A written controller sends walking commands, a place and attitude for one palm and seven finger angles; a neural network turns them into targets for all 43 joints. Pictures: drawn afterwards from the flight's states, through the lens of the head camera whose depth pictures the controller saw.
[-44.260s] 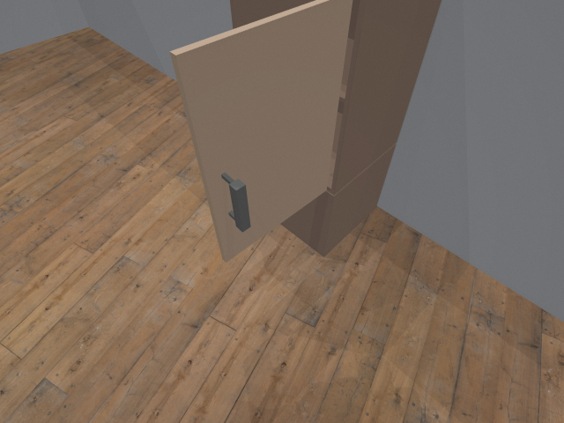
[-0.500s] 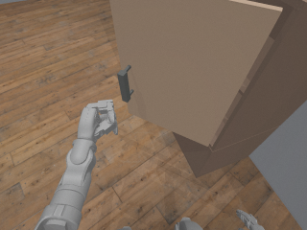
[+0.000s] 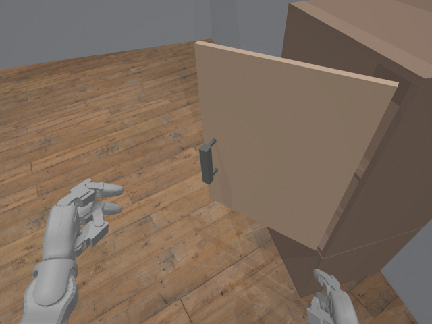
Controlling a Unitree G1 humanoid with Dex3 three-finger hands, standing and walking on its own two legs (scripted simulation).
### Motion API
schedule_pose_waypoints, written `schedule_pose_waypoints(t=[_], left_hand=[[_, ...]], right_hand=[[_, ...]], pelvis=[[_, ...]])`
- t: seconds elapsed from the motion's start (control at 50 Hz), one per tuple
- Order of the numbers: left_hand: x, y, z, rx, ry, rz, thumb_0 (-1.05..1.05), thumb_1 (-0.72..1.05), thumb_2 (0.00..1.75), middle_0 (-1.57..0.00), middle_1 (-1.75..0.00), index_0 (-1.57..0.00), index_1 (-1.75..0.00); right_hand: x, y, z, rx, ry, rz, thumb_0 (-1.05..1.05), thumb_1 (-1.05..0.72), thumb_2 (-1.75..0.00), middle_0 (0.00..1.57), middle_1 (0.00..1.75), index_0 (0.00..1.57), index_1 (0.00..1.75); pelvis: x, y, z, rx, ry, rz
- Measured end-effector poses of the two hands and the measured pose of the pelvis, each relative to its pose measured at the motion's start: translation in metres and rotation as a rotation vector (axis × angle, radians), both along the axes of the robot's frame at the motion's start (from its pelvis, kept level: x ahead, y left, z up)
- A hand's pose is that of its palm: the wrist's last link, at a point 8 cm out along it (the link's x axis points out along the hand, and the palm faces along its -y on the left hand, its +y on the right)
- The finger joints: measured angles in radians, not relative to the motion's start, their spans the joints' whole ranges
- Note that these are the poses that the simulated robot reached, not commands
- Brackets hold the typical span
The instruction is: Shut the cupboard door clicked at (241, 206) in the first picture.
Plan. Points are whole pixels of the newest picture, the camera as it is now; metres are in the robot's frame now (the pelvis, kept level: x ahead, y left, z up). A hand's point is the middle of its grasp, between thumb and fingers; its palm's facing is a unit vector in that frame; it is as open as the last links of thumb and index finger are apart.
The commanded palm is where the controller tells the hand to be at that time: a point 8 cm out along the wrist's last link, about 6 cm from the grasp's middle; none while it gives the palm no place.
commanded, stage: draw the hand back to the body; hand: left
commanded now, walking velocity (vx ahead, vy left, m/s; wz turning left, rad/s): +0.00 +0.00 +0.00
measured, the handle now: (210, 161) +0.60 +0.10 -0.10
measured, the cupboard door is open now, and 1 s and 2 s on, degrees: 42 42 42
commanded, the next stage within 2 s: step back with the hand held close in 0.60 s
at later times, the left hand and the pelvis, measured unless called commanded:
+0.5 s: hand (41, 247) +0.17 +0.27 +0.15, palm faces +0.48 -0.79 -0.38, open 7.3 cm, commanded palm +0.12 +0.30 +0.18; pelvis -0.02 +0.00 +0.00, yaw +0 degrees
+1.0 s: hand (49, 247) +0.18 +0.26 +0.14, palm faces +0.38 -0.79 -0.49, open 7.4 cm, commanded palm +0.11 +0.30 +0.18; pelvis -0.03 +0.00 +0.00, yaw -1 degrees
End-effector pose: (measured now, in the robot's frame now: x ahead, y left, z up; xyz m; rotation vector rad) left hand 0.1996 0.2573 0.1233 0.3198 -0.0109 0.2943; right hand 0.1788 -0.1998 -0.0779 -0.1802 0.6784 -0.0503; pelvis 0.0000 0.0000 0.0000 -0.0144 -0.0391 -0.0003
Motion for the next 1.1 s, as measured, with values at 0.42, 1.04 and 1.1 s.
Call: schedule_pose_waypoints(t=[0.42,1.04,1.1], left_hand=[[-0.074,0.052,0.052,0.164,-0.129,0.220,0.02,0.89,0.90,-0.25,-0.35,-0.25,-0.34],[-0.068,0.041,0.050,0.281,-0.117,0.044,0.02,0.89,0.90,-0.22,-0.30,-0.22,-0.30],[-0.078,0.050,0.064,0.330,-0.174,0.045,0.02,0.89,0.90,-0.22,-0.30,-0.22,-0.30]], right_hand=[[-0.027,-0.020,-0.004,-0.038,0.007,-0.009,0.02,-0.90,-0.89,0.21,0.30,0.20,0.30],[-0.071,-0.050,-0.003,-0.124,0.085,-0.160,0.02,-0.90,-0.89,0.21,0.30,0.20,0.30],[-0.075,-0.045,0.001,-0.128,0.065,-0.158,0.02,-0.90,-0.89,0.20,0.30,0.20,0.30]], pelvis=[[-0.017,0.001,0.003,0.005,-0.051,-0.002],[-0.037,0.007,-0.006,0.012,0.042,-0.016],[-0.043,0.009,-0.007,0.013,0.030,-0.018]])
